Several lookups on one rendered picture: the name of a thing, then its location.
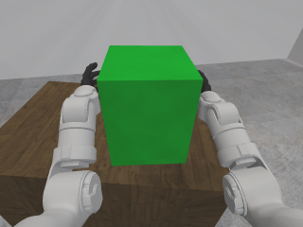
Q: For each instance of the carton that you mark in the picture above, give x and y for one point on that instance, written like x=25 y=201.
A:
x=149 y=96

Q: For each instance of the left robot upper arm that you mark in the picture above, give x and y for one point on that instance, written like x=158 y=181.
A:
x=69 y=199

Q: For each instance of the right robot upper arm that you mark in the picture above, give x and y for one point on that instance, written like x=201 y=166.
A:
x=254 y=194

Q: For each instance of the robot left forearm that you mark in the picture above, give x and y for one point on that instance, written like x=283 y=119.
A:
x=76 y=143

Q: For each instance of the robot right forearm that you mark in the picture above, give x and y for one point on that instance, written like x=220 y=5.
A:
x=235 y=149

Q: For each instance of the pedestal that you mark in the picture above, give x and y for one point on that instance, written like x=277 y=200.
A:
x=186 y=194

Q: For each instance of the right robot hand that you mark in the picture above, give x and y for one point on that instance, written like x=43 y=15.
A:
x=205 y=87

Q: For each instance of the left robot hand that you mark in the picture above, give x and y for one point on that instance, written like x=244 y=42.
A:
x=88 y=75

